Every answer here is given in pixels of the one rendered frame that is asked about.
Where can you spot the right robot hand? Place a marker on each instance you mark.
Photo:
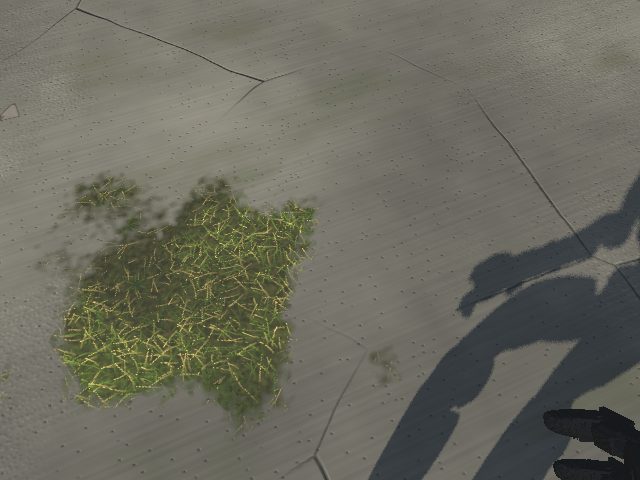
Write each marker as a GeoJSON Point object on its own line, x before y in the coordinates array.
{"type": "Point", "coordinates": [610, 431]}

